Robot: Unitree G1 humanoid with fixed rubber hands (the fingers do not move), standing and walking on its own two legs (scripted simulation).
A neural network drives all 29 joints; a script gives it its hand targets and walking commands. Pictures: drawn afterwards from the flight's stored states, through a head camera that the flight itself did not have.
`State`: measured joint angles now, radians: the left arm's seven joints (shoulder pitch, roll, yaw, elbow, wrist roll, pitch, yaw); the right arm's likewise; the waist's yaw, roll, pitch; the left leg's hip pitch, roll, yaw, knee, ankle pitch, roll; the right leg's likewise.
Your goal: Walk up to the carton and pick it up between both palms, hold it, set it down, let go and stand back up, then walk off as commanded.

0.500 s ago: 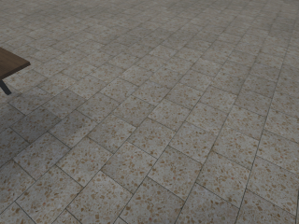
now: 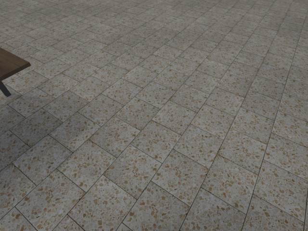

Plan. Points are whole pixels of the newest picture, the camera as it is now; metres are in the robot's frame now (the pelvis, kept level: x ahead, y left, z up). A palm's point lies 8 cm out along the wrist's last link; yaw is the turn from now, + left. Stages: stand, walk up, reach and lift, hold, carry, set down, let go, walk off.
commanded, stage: stand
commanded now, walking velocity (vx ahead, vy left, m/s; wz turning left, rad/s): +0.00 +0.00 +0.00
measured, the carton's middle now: out of the picture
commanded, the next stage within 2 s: walk up in 0.14 s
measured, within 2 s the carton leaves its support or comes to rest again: neither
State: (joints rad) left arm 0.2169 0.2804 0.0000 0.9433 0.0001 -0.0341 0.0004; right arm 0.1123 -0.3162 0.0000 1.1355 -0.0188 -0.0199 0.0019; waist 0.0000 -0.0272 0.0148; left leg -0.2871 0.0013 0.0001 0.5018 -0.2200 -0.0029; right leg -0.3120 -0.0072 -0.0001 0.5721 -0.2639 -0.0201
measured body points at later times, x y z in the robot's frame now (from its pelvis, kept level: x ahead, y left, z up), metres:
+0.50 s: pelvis +0.00 +0.01 +0.00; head +0.01 +0.01 +0.45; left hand +0.07 +0.30 -0.13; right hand +0.09 -0.28 -0.12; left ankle +0.01 +0.15 -0.69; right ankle +0.02 -0.10 -0.73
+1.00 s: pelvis +0.08 +0.17 +0.01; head +0.09 +0.22 +0.46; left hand +0.11 +0.50 -0.13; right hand +0.18 -0.13 -0.07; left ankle +0.05 +0.24 -0.73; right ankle +0.07 +0.04 -0.66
